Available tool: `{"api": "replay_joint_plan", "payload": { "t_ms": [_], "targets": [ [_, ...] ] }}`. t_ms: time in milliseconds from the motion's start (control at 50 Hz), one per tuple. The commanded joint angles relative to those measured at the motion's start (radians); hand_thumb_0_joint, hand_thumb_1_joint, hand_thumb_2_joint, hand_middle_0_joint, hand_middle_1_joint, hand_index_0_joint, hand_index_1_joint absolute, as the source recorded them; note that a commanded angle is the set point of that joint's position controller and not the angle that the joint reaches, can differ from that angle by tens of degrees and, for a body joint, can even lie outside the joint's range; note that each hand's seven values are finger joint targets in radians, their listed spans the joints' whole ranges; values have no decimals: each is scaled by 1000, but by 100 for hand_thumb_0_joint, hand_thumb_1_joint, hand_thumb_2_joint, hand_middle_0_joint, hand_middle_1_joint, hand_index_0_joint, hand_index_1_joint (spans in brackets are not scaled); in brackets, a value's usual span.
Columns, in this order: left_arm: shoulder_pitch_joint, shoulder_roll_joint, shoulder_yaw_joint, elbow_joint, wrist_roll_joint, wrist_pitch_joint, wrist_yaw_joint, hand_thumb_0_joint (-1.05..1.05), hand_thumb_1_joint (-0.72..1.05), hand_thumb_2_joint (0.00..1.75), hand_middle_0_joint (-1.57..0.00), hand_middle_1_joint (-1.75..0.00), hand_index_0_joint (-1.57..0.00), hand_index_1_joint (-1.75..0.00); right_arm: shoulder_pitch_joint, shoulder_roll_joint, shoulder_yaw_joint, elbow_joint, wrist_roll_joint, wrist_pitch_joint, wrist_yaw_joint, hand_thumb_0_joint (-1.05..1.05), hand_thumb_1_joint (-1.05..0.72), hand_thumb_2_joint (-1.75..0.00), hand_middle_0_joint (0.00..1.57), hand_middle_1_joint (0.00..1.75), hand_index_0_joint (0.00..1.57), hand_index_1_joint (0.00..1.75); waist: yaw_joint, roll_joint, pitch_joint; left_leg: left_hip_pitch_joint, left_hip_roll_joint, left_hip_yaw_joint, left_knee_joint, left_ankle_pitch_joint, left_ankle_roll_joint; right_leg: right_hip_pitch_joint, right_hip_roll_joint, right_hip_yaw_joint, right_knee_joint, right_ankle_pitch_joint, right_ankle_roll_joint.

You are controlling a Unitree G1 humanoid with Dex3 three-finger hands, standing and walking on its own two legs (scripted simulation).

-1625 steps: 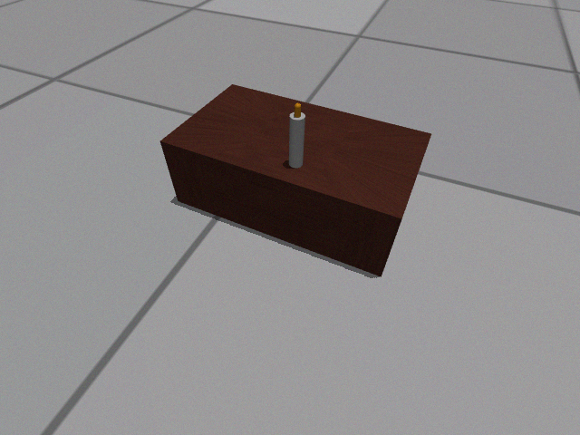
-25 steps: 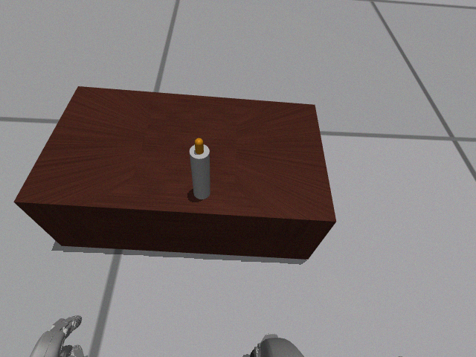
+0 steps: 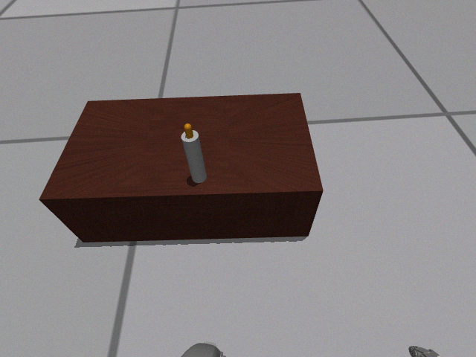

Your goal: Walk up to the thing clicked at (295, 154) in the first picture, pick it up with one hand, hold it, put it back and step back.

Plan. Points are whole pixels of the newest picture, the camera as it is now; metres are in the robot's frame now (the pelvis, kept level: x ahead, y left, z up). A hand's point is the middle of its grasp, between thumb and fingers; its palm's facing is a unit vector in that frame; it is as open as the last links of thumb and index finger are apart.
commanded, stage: step back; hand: left
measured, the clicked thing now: (193, 153) +0.79 +0.21 -0.27
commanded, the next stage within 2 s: stand in 1.76 s
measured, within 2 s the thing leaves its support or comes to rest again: neither
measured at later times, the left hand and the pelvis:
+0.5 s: hand out of the picture -0.09 +0.24 -0.16, palm faces +0.00 -0.93 -0.38, open 7.4 cm; pelvis -0.17 -0.03 -0.01, yaw +0 degrees
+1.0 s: hand out of the picture -0.25 +0.24 -0.14, palm faces +0.13 -0.89 -0.43, open 7.4 cm; pelvis -0.29 -0.06 -0.01, yaw +6 degrees
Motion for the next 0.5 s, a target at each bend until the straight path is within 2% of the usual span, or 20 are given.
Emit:
{"api": "replay_joint_plan", "payload": {
  "t_ms": [0,60,80,100,120,140,160,180,200,220,240,260,280,300,340,380,420,440,460,480],
  "targets": [
    [-65,260,82,-124,2,-33,33,0,90,90,-20,-30,-20,-30,23,-149,-37,-75,-8,-46,-25,0,-90,-90,20,30,20,30,11,-195,-126,-20,-19,11,-10,-23,-15,120,-148,110,-124,504,-183],
    [-48,250,84,-141,0,-25,47,0,90,90,-20,-30,-20,-30,37,-135,-36,-82,-19,-56,-26,0,-90,-90,20,30,20,30,21,-240,-181,-30,51,38,-254,-62,-18,294,-213,153,-69,605,-213],
    [-55,253,81,-146,-4,-20,47,0,90,90,-20,-30,-20,-30,54,-135,-38,-76,-24,-58,-24,0,-90,-90,20,30,20,30,15,-245,-194,16,73,56,-353,-37,-8,287,-219,152,-46,616,-205],
    [-80,260,78,-156,-11,-15,46,0,90,90,-20,-30,-20,-30,94,-135,-43,-63,-28,-60,-21,0,-90,-90,20,30,20,30,-7,-244,-208,91,84,69,-481,43,3,258,-213,140,-4,606,-188],
    [-102,258,72,-162,-20,-7,42,0,90,90,-20,-30,-20,-30,131,-138,-50,-43,-31,-62,-20,0,-90,-90,20,30,20,30,-28,-206,-220,175,72,101,-639,186,10,222,-182,103,57,553,-160],
    [-102,245,64,-168,-26,3,36,0,90,90,-20,-30,-20,-30,150,-148,-57,-28,-33,-64,-19,0,-90,-90,20,30,20,30,-31,-159,-226,249,66,98,-733,361,12,164,-143,83,100,452,-122],
    [-83,206,50,-174,-29,9,30,0,90,90,-20,-30,-20,-30,134,-208,-75,-32,-50,-63,-20,0,-90,-90,20,30,20,30,-14,-30,-226,357,195,-96,-720,489,53,-28,-67,58,181,224,-73],
    [-72,169,45,-176,-34,8,31,0,90,90,-20,-30,-20,-30,85,-297,-89,-49,-55,-60,-15,0,-90,-90,20,30,20,30,0,196,-200,412,390,-356,-741,646,152,-240,101,-27,354,-225,-32],
    [-123,227,64,-171,-24,12,48,0,90,90,-20,-30,-20,-30,66,-369,-97,-71,-51,-57,-10,0,-90,-90,20,30,20,30,-61,203,-191,208,520,-463,-753,608,285,-153,107,82,514,-378,-16],
    [-130,261,74,-152,-20,14,49,0,90,90,-20,-30,-20,-30,22,-342,-96,-73,-50,-60,-14,0,-90,-90,20,30,20,30,-51,171,-132,103,528,-470,-778,509,310,-119,90,133,617,-341,-16],
    [-128,258,77,-136,-23,17,43,0,90,90,-20,-30,-20,-30,-19,-294,-81,-76,-53,-61,-16,0,-90,-90,20,30,20,30,-32,125,-113,96,461,-329,-764,515,280,-118,105,156,666,-281,-18],
    [-79,239,76,-114,-33,16,37,0,90,90,-20,-30,-20,-30,-71,-240,-64,-86,-57,-63,-17,0,-90,-90,20,30,20,30,12,95,-112,167,378,-201,-726,589,237,-171,120,166,709,-224,-14],
    [-23,236,75,-96,-36,15,34,0,90,90,-20,-30,-20,-30,-83,-210,-57,-95,-50,-63,-19,0,-90,-90,20,30,20,30,41,90,-113,209,338,-121,-696,627,206,-208,130,147,724,-183,-11],
    [-21,240,79,-93,-32,13,32,0,90,90,-20,-30,-20,-30,-51,-203,-58,-85,-48,-63,-16,0,-90,-90,20,30,20,30,28,85,-110,221,317,-106,-695,597,194,-212,141,131,706,-166,-5],
    [-34,228,79,-91,-24,7,30,0,90,90,-20,-30,-20,-30,-12,-192,-63,-76,-45,-56,-12,0,-90,-90,20,30,20,30,-7,99,-116,303,325,-120,-685,566,213,-213,116,108,614,-177,29],
    [-50,211,67,-103,-20,-7,25,0,90,90,-20,-30,-20,-30,16,-188,-62,-79,-41,-49,-11,0,-90,-90,20,30,20,30,-34,129,-141,388,314,-86,-654,582,227,-210,94,72,451,-196,48],
    [-42,210,55,-93,-23,-14,23,0,90,90,-20,-30,-20,-30,12,-207,-63,-85,-43,-38,-7,0,-90,-90,20,30,20,30,-48,166,-175,401,321,-72,-646,538,239,-141,69,19,284,-208,51],
    [-33,204,51,-86,-25,-16,23,0,90,90,-20,-30,-20,-30,9,-216,-66,-87,-45,-33,-5,0,-90,-90,20,30,20,30,-45,205,-193,405,331,-71,-632,530,226,-104,42,1,173,-195,44],
    [-17,211,50,-67,-25,-20,23,0,90,90,-20,-30,-20,-30,4,-231,-68,-89,-47,-24,-2,0,-90,-90,20,30,20,30,-50,220,-218,393,323,-73,-622,496,221,-60,45,-37,107,-185,40],
    [24,212,50,-43,-24,-21,21,0,90,90,-20,-30,-20,-30,-15,-250,-72,-96,-45,-17,-2,0,-90,-90,20,30,20,30,-36,251,-233,360,339,-90,-619,467,212,-5,34,-48,17,-151,26]
  ]
}}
